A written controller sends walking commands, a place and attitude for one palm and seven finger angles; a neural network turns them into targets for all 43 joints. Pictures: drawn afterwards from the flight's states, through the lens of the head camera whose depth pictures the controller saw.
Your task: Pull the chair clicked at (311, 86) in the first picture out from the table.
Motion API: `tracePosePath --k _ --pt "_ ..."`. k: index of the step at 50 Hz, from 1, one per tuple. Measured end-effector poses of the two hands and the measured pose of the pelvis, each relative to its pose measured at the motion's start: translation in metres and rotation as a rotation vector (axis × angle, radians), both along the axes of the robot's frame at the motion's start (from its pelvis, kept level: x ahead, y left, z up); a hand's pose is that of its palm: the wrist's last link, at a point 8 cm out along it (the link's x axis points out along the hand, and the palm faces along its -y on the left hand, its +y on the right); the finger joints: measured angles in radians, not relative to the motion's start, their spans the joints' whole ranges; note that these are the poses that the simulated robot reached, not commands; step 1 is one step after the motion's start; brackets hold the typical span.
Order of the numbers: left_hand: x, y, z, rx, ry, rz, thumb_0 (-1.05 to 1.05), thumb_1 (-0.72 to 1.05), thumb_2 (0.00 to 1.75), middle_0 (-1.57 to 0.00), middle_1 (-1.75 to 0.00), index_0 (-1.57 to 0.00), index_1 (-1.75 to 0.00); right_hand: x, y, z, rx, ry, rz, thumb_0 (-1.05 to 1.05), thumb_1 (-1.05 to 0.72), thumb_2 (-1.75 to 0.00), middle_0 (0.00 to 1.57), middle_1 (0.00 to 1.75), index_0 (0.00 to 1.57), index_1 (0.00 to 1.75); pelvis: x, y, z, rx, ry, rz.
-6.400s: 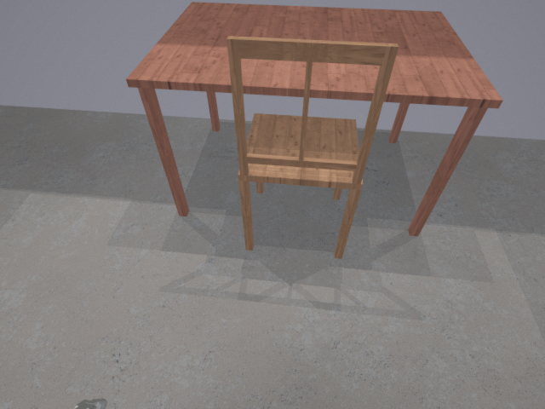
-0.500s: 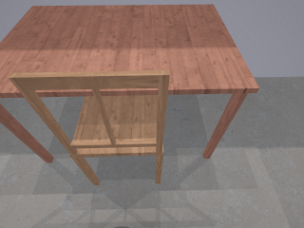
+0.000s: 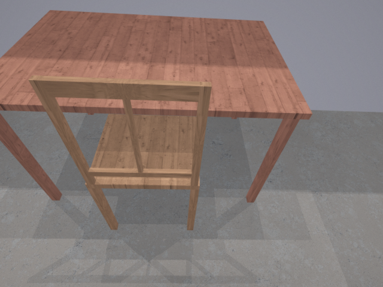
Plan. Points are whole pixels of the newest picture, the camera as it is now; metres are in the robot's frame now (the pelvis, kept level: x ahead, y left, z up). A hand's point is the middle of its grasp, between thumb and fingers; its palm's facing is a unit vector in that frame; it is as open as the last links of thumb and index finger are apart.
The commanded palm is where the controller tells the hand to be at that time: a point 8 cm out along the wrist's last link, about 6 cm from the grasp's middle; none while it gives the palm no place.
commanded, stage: come to a stop and stand still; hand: left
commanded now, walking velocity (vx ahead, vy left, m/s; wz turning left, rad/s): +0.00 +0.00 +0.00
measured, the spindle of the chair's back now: (134, 140) +0.51 +0.21 -0.06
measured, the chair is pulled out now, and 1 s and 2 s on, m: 0.00 0.00 0.00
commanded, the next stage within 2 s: look again from close up in 0.74 s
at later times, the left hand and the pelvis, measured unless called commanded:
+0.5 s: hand out of the picture -0.03 +0.19 -0.17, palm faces +0.00 -0.99 -0.17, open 7.4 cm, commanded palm none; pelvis -0.01 +0.03 +0.01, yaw -1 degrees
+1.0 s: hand out of the picture -0.01 +0.20 -0.17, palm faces -0.01 -0.99 -0.15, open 7.4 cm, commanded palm none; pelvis +0.00 +0.04 +0.01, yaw -2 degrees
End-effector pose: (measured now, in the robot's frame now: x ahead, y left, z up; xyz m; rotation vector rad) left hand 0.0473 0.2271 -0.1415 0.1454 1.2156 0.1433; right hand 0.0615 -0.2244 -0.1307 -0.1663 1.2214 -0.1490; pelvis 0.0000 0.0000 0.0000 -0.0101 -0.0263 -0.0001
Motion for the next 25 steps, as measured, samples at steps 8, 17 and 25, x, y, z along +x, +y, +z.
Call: tracePosePath --k 8,17,25 --pt "-0.027 0.010 0.000 -0.001 0.061 -0.011 0.00 0.91 0.90 -0.20 -0.30 -0.20 -0.30 -0.036 0.006 0.000 -0.003 0.058 -0.028 0.00 -0.92 -0.90 0.20 0.30 0.20 0.30 -0.008 0.011 0.004 0.002 0.009 -0.008" --pt "-0.063 0.018 -0.002 -0.009 0.166 -0.001 0.00 0.91 0.90 -0.20 -0.30 -0.20 -0.30 -0.076 0.024 -0.005 0.019 0.162 -0.057 0.00 -0.91 -0.90 0.20 0.30 0.20 0.30 -0.010 0.022 0.005 0.004 0.007 -0.016" --pt "-0.079 0.018 -0.003 -0.026 0.219 0.005 0.00 0.91 0.90 -0.20 -0.30 -0.20 -0.30 -0.088 0.042 -0.008 0.043 0.195 -0.077 0.00 -0.91 -0.90 0.20 0.30 0.20 0.30 -0.009 0.031 0.005 0.006 0.005 -0.023"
